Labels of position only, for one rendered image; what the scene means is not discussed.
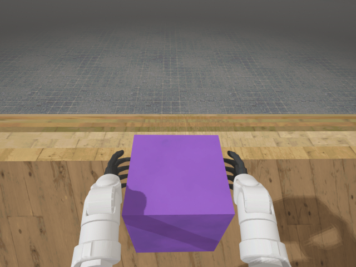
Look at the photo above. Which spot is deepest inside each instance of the right robot hand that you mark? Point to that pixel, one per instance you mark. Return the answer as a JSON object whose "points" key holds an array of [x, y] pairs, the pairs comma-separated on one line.
{"points": [[238, 165]]}

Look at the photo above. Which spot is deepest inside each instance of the robot left forearm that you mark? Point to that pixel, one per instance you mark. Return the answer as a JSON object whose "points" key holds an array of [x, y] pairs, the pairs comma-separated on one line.
{"points": [[98, 244]]}

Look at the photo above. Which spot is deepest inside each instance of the robot right forearm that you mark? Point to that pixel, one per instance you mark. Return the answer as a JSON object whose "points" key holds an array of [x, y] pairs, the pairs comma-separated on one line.
{"points": [[260, 244]]}

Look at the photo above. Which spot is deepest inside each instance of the left robot hand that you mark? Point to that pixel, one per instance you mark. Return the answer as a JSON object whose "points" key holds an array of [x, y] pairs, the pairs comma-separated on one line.
{"points": [[112, 167]]}

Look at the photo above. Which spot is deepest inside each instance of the carton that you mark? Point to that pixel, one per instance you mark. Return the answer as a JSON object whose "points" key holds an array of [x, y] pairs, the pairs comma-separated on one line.
{"points": [[177, 196]]}

